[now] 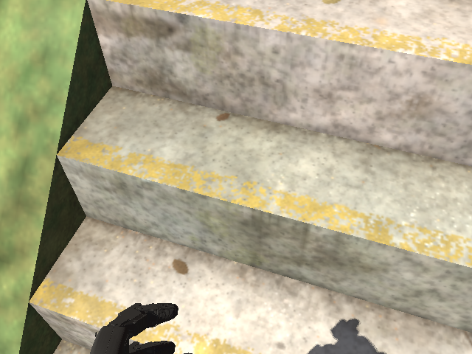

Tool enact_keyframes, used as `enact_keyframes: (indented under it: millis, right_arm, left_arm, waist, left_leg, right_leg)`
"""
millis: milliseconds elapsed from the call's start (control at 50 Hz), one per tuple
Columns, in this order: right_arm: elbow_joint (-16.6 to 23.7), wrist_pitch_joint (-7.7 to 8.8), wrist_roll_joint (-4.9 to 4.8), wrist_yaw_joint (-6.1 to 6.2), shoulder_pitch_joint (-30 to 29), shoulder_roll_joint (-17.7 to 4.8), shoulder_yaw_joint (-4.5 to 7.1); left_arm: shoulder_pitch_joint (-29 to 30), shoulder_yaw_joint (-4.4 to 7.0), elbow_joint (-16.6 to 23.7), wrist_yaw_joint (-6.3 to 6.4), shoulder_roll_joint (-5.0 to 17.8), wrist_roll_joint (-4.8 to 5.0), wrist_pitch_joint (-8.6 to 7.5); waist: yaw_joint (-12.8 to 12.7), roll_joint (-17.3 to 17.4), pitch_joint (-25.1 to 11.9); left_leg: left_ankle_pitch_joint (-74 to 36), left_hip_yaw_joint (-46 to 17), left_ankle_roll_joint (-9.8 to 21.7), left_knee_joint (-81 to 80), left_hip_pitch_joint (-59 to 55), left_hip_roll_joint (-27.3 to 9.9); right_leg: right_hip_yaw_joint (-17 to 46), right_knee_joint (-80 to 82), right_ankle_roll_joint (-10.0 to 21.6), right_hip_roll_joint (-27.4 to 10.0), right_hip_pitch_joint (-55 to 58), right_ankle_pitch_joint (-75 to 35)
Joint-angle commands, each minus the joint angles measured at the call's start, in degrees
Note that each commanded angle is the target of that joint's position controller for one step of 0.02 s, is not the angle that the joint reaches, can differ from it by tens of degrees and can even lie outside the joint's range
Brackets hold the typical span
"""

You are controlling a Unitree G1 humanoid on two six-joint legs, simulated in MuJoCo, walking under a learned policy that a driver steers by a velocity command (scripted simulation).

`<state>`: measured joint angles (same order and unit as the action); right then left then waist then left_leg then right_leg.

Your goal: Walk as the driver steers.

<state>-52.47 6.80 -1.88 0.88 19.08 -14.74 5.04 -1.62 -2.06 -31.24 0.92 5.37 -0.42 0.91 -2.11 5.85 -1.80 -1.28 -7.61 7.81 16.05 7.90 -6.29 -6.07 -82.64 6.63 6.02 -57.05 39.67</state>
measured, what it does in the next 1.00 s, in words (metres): climbs, turning right: left foot 0.21 m higher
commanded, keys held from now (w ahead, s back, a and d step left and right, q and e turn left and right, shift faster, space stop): w+e+shift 0.70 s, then w+shift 0.30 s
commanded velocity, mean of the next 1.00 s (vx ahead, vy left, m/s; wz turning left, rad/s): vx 1.00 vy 0.00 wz -0.69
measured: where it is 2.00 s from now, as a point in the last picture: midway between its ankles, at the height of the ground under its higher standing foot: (383, 64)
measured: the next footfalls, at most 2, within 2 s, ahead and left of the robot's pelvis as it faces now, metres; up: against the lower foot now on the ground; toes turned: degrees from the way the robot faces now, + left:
left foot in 0.60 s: +0.25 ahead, +0.12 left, +0.21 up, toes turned -33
right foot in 1.08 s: +0.29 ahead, -0.10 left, +0.21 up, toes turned -40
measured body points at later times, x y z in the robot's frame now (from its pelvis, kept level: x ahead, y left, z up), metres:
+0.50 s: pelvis +0.12 -0.04 +0.16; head +0.11 -0.06 +0.61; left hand +0.21 +0.19 +0.04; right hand +0.30 -0.25 +0.08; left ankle +0.17 +0.07 -0.36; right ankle +0.12 -0.09 -0.57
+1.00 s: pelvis +0.34 -0.02 +0.34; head +0.40 -0.05 +0.79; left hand +0.69 +0.07 +0.28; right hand +0.33 -0.31 +0.23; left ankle +0.20 +0.15 -0.35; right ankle +0.37 -0.11 -0.25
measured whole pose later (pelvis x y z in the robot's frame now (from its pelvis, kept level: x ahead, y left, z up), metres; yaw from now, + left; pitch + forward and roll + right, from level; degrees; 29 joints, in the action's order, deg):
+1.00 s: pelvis +0.34 -0.02 +0.34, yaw -39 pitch +6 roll -1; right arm -47.0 9.7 2.7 2.7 8.1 -11.7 3.7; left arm -0.3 5.3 -35.6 0.3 15.9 -3.4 -4.7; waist -5.3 -0.5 0.5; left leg 25.1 5.6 7.3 29.8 0.7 3.4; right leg -2.4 -80.2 3.8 11.1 -54.5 34.5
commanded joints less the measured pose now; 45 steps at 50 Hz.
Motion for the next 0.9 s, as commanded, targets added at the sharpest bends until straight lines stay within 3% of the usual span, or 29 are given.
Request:
enact_keyframes:
  millis: [20,40,60,80,100,140,180,240,260,280,320,360,420,480,560,620,640,680,700,720,740,760,780,800,820,840,860,880,900]
  right_arm:
    - [9.93,2.85,3.89,-4.02,-4.92,-2.60,0.09]
    - [16.07,1.66,8.11,-3.84,-13.85,2.87,-1.14]
    - [19.95,0.66,8.99,-3.06,-15.77,7.12,-3.18]
    - [21.78,-0.19,9.47,-2.40,-17.07,9.59,-4.98]
    - [22.60,-0.88,9.46,-2.15,-17.20,11.07,-6.02]
    - [22.32,-1.42,8.08,-1.69,-15.84,11.74,-7.36]
    - [21.24,-1.50,6.79,-1.60,-14.99,11.16,-8.02]
    - [23.27,-2.02,6.51,-1.51,-20.04,10.38,-8.60]
    - [23.52,-1.79,5.98,-1.37,-21.31,8.88,-8.30]
    - [23.26,-2.16,5.26,-1.20,-22.12,9.94,-8.32]
    - [22.62,-2.27,4.32,-0.81,-21.90,9.81,-7.72]
    - [21.44,-2.61,4.54,-0.09,-21.21,10.13,-7.43]
    - [21.71,-1.78,5.60,-0.22,-25.38,11.04,-7.97]
    - [22.49,-0.43,5.76,-1.60,-29.48,11.17,-8.30]
    - [23.44,0.21,5.84,-1.56,-30.42,8.62,-7.57]
    - [28.93,-0.42,6.84,-0.95,-38.62,9.33,-7.89]
    - [30.80,-0.65,7.04,-0.84,-41.19,9.09,-7.74]
    - [35.75,0.47,6.68,-0.45,-50.75,5.47,-6.91]
    - [37.12,0.81,6.17,-0.02,-53.20,4.87,-6.87]
    - [39.23,1.35,5.92,0.68,-54.68,5.11,-7.70]
    - [38.27,1.66,5.44,1.20,-47.97,4.89,-8.22]
    - [36.04,1.58,4.37,0.28,-32.19,6.25,-9.37]
    - [34.16,2.52,3.02,0.87,-21.19,-3.24,-5.36]
    - [29.35,3.04,2.52,0.85,-16.70,-5.95,-3.00]
    - [23.09,2.49,1.45,1.40,-17.96,-2.92,-2.39]
    - [21.98,1.48,2.39,3.21,-18.10,-2.84,-1.71]
    - [18.83,1.11,3.12,4.81,-10.60,0.99,-2.56]
    - [14.93,1.98,3.87,5.96,-7.86,0.94,-2.54]
    - [12.76,3.36,5.79,4.82,-9.76,-0.46,-1.98]
  left_arm:
    - [-25.91,7.12,-7.27,1.96,17.82,0.66,1.14]
    - [-13.35,6.80,-6.03,2.59,13.58,0.36,2.41]
    - [-4.04,5.57,-5.80,2.11,9.30,-0.47,1.87]
    - [-0.51,4.77,-7.77,2.75,7.16,-1.00,1.23]
    - [-1.96,3.95,-10.71,3.13,4.73,-1.37,0.42]
    - [-7.21,3.42,-15.37,2.79,3.47,-1.39,-1.58]
    - [-11.05,3.67,-16.83,2.13,4.91,0.06,-3.33]
    - [-14.33,4.88,-16.25,1.75,8.60,0.80,-4.09]
    - [-14.91,5.79,-14.61,2.33,10.63,0.61,-4.57]
    - [-15.03,5.90,-15.02,2.49,9.44,-0.10,-4.42]
    - [-15.75,6.50,-13.52,2.73,9.01,-0.10,-4.81]
    - [-16.59,7.29,-13.61,2.31,9.01,-0.43,-5.49]
    - [-21.76,7.73,-14.99,1.93,7.62,0.54,-6.10]
    - [-25.32,7.95,-15.37,3.03,6.62,0.47,-7.22]
    - [-26.13,8.96,-15.06,3.90,9.42,0.90,-8.73]
    - [-30.09,10.05,-16.56,3.95,11.27,1.24,-9.81]
    - [-31.69,10.43,-16.93,4.16,11.62,1.09,-9.62]
    - [-40.77,11.42,-18.51,4.92,12.21,0.62,-9.85]
    - [-42.59,12.27,-19.28,5.33,13.64,-0.63,-9.65]
    - [-44.77,12.42,-20.47,5.66,12.09,-0.99,-9.85]
    - [-38.43,12.07,-18.89,5.63,10.60,-1.05,-9.61]
    - [-18.62,12.24,-12.85,4.78,9.67,1.97,-8.92]
    - [-13.81,13.39,-10.11,3.49,13.43,2.89,-9.68]
    - [-11.17,13.70,-9.75,1.59,11.86,4.17,-9.96]
    - [-10.07,13.41,-7.80,0.40,14.39,-0.17,-10.79]
    - [-7.27,12.88,-3.02,0.25,16.26,-0.55,-11.03]
    - [-1.75,10.80,-3.85,0.14,13.28,-1.64,-10.77]
    - [1.82,9.01,-2.09,0.16,10.67,-2.72,-10.28]
    - [-0.21,8.19,-3.04,-0.59,9.97,-3.52,-8.88]
  waist:
    - [-7.42,-31.84,-27.97]
    - [-2.58,-30.65,-22.03]
    - [2.54,-20.61,-14.74]
    - [5.31,-11.94,-9.12]
    - [7.44,-7.52,-5.12]
    - [7.68,-4.95,-0.49]
    - [6.20,-5.34,2.06]
    - [3.73,-3.30,4.21]
    - [2.25,-2.34,2.34]
    - [1.64,-5.80,0.44]
    - [0.74,-5.13,-1.65]
    - [-0.44,-9.45,-3.72]
    - [-2.80,-12.02,-2.54]
    - [-3.69,-11.03,-1.97]
    - [-3.98,-8.41,-2.37]
    - [-6.71,-10.56,-2.39]
    - [-7.05,-12.85,-2.06]
    - [-12.14,-14.02,-1.74]
    - [-12.47,-14.07,-4.17]
    - [-12.76,-14.67,-7.16]
    - [-6.53,-11.54,-13.32]
    - [6.74,-7.82,-22.75]
    - [12.57,-3.35,-26.28]
    - [13.36,20.43,-29.55]
    - [10.42,28.99,-26.76]
    - [7.12,29.63,-25.87]
    - [8.29,19.85,-18.65]
    - [6.22,11.44,-5.64]
    - [1.76,-3.58,0.54]
  left_leg:
    - [-11.56,0.60,4.26,54.32,26.31,6.73]
    - [-4.90,-3.97,3.32,75.54,35.61,9.45]
    - [-5.28,-2.74,0.88,89.85,38.32,9.43]
    - [-5.11,-0.41,-1.10,96.68,40.09,9.64]
    - [-4.92,0.33,-2.52,99.65,42.95,9.19]
    - [-2.92,2.02,-4.10,102.03,49.83,7.80]
    - [-2.77,4.06,-5.39,100.62,53.88,6.83]
    - [1.33,5.00,-7.46,91.28,56.44,5.58]
    - [4.28,7.57,-7.69,85.15,53.49,6.28]
    - [3.89,9.26,-7.00,86.98,51.42,7.86]
    - [3.95,9.15,-6.63,82.67,51.63,8.36]
    - [7.33,7.96,-5.39,84.31,55.07,9.85]
    - [12.50,7.89,-3.80,84.07,62.91,10.08]
    - [13.18,5.36,-3.36,84.46,67.36,9.34]
    - [17.96,4.15,-3.78,84.47,66.33,8.67]
    - [30.61,-0.33,-2.70,91.02,73.59,7.82]
    - [34.24,-0.54,-2.72,96.73,77.72,7.24]
    - [52.16,-0.58,-2.63,99.51,92.45,7.94]
    - [53.16,-1.54,-2.48,101.02,98.12,7.20]
    - [60.36,-3.16,-1.45,95.06,95.35,7.07]
    - [58.37,-5.41,0.40,78.84,78.13,6.60]
    - [47.57,-5.95,3.68,42.66,29.12,6.10]
    - [39.22,-10.15,4.44,27.47,-2.61,1.89]
    - [7.92,-15.34,5.65,17.59,-33.30,-6.46]
    - [-17.53,-16.13,3.34,21.38,-39.34,-6.39]
    - [-36.92,-21.79,3.95,32.38,-40.88,-14.53]
    - [-24.04,-16.61,-0.77,28.72,-35.66,-10.54]
    - [-15.01,-11.91,-4.22,22.54,-25.31,-7.91]
    - [-7.54,-6.49,-6.82,13.82,-17.18,-3.74]
  right_leg:
    - [45.00,48.58,4.91,-6.78,55.18,20.78]
    - [62.82,62.56,4.46,-6.64,41.08,30.26]
    - [61.95,62.01,2.59,-7.08,30.31,26.77]
    - [53.07,54.83,2.06,-5.53,22.00,18.47]
    - [43.84,50.45,2.49,-3.64,17.97,8.89]
    - [37.02,50.80,3.65,-2.97,17.58,0.27]
    - [34.75,53.09,5.47,-2.64,18.73,-5.74]
    - [38.49,57.91,6.80,-3.51,20.00,-4.58]
    - [40.88,61.67,7.36,-4.78,20.48,-3.41]
    - [41.28,62.05,8.45,-4.24,20.90,-5.69]
    - [43.79,62.54,8.29,-5.33,27.22,-7.63]
    - [45.87,62.80,7.30,-5.36,35.84,-6.98]
    - [47.90,65.07,7.87,-6.47,47.62,-7.14]
    - [50.20,65.08,10.95,-8.76,56.11,-11.04]
    - [51.41,65.10,13.56,-9.63,59.19,-16.80]
    - [54.72,63.87,15.67,-12.56,64.49,-31.82]
    - [53.47,63.16,16.20,-13.67,68.94,-42.25]
    - [55.99,58.97,17.81,-15.42,84.64,-68.74]
    - [55.33,55.48,16.76,-17.47,93.81,-81.26]
    - [51.89,52.35,14.19,-16.90,96.20,-97.70]
    - [44.97,46.04,8.52,-13.48,90.74,-113.68]
    - [34.98,46.09,1.91,-4.30,59.47,-111.42]
    - [35.14,34.69,-2.30,0.14,37.86,-112.05]
    - [22.79,12.72,-9.68,10.20,12.35,-63.86]
    - [17.02,-11.68,-8.67,11.42,-9.36,-15.14]
    - [17.73,-28.35,-9.51,6.25,-21.95,-4.37]
    - [17.36,-32.11,-8.09,4.15,-26.54,-6.49]
    - [21.12,-32.30,-5.35,2.37,-28.89,-3.68]
    - [16.26,-27.46,-2.66,2.06,-22.68,-4.24]
Velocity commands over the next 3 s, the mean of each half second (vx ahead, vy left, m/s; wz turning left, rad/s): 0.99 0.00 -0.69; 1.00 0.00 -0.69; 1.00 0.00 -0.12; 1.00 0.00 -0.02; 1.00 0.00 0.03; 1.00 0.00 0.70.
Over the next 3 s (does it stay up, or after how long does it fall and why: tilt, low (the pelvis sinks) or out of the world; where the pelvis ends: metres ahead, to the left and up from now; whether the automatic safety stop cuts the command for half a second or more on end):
stays up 0.83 -0.43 0.82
